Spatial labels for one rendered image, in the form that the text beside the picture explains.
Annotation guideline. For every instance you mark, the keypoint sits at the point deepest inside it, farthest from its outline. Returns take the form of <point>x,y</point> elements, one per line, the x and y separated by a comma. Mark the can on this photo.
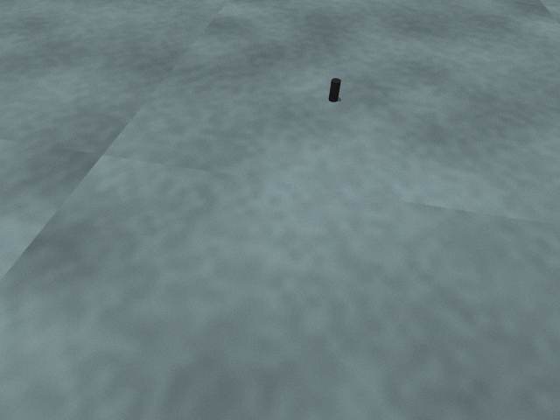
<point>334,90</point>

